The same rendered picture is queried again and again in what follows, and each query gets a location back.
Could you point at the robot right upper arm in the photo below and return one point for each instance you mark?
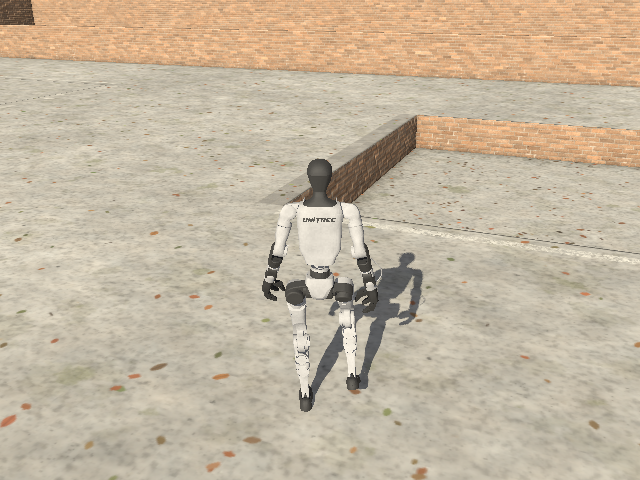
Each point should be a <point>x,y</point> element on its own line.
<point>351,212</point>

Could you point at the right robot hand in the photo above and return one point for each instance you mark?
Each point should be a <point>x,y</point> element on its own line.
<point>372,297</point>

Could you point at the robot right forearm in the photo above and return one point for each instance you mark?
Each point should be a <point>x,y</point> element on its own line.
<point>366,271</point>

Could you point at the robot left forearm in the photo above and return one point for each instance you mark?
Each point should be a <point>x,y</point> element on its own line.
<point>272,266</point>

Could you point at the left robot hand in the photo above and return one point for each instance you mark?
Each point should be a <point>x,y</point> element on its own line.
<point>273,286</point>

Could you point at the robot right shin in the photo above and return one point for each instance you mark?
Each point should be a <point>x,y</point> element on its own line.
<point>350,344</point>

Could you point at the robot left upper arm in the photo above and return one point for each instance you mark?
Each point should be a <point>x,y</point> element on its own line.
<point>288,212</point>

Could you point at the robot head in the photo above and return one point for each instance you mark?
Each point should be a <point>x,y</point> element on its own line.
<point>319,172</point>

